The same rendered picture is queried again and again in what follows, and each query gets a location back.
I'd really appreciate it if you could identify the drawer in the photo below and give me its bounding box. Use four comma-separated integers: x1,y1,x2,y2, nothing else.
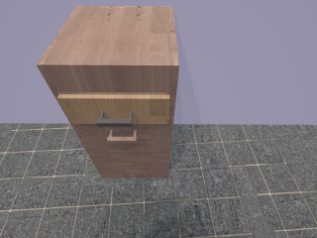
57,92,170,124

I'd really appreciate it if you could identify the handle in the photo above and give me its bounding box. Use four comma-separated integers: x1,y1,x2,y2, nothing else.
107,137,137,144
96,111,133,127

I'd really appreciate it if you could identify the cabinet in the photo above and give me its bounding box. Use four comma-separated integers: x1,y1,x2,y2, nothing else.
36,6,179,179

